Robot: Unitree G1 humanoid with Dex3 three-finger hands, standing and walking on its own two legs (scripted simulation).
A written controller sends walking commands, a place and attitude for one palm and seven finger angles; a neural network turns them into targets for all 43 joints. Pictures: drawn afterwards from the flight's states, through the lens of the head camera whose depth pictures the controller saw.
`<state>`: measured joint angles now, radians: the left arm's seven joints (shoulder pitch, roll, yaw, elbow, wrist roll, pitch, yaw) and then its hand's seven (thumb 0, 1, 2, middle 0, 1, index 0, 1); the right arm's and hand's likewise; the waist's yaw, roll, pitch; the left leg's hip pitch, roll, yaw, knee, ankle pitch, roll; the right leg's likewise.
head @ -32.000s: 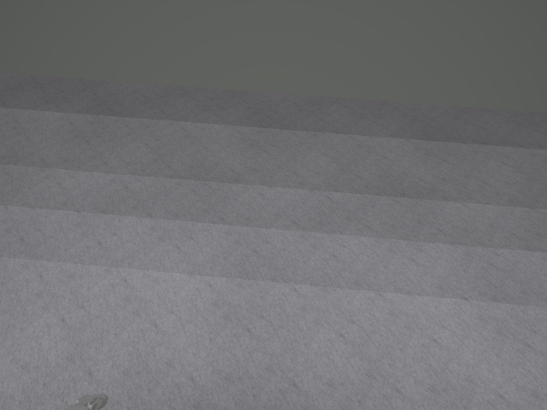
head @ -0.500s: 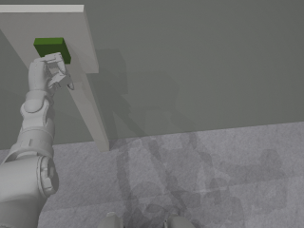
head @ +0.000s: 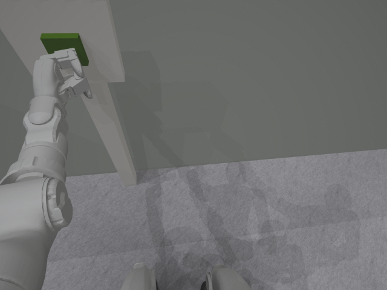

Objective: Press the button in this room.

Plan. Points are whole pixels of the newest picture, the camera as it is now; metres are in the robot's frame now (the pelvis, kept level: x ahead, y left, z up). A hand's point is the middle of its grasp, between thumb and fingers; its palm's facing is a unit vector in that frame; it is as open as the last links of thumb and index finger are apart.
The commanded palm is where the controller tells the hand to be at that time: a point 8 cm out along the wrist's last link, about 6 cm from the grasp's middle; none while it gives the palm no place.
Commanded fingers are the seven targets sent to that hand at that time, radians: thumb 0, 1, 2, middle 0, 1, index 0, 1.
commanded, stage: press the button with the knuckle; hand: left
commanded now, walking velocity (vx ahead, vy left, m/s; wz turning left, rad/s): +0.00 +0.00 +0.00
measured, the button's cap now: (67, 47) +0.57 +0.21 +0.13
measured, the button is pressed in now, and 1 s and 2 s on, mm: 10 0 0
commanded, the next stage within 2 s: hold the button down briefly in 0.04 s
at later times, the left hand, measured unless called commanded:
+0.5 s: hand (83, 78) +0.52 +0.18 +0.10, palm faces +0.06 -1.00 -0.03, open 3.1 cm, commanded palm +0.52 +0.22 +0.10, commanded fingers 0.00 0.90 0.90 -1.30 -1.50 -1.30 -1.50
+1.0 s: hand (83, 87) +0.50 +0.18 +0.10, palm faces +0.06 -1.00 +0.01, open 3.1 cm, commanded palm +0.45 +0.23 +0.10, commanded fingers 0.00 0.90 0.90 -1.30 -1.50 -1.30 -1.50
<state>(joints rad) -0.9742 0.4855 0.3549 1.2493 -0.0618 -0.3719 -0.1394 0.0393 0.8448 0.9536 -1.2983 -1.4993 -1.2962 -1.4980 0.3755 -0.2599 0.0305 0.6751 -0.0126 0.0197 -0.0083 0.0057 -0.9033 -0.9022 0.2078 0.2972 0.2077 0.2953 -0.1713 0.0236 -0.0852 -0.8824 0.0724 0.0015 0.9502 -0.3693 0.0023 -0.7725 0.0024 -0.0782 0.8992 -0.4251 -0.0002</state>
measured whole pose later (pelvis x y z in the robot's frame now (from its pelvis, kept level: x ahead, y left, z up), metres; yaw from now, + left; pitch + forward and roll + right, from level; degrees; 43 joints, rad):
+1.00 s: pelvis +0.00 +0.01 +0.00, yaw -1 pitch +16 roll -3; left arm -0.84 0.43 0.36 1.09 -0.10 -0.36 -0.14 0.01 0.87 0.91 -1.30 -1.50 -1.30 -1.50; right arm 0.39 -0.26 0.02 0.63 0.00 0.02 0.00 0.01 -0.90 -0.90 0.21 0.30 0.21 0.30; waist -0.15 0.02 -0.09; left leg -0.85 0.08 0.03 0.94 -0.37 0.01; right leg -0.75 0.01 -0.04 0.88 -0.42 0.01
